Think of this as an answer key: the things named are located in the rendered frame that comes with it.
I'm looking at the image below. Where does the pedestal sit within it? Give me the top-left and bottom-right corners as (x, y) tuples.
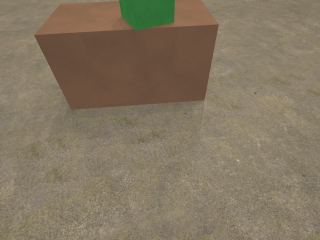
(34, 0), (219, 110)

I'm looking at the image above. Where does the carton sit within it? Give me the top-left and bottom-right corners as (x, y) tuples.
(119, 0), (175, 31)

